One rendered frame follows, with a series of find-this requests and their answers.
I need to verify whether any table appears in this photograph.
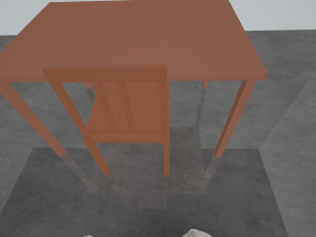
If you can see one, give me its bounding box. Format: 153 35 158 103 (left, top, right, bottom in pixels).
0 0 269 158

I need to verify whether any chair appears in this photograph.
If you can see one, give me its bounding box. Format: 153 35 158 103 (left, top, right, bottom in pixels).
42 65 170 176

